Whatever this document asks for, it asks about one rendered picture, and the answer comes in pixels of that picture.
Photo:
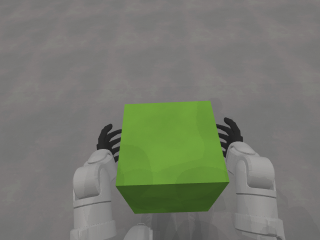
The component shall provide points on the robot right hand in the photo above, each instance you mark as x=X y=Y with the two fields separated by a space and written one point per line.
x=234 y=134

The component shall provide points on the carton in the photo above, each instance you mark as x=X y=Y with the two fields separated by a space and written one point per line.
x=170 y=157

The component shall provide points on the left robot forearm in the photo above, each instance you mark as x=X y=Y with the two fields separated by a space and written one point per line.
x=92 y=214

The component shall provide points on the robot left hand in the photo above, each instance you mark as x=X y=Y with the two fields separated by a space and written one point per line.
x=105 y=143

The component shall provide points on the right robot forearm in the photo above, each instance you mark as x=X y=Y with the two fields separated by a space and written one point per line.
x=257 y=212

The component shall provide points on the robot left thigh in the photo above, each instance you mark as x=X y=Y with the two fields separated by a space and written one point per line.
x=139 y=232

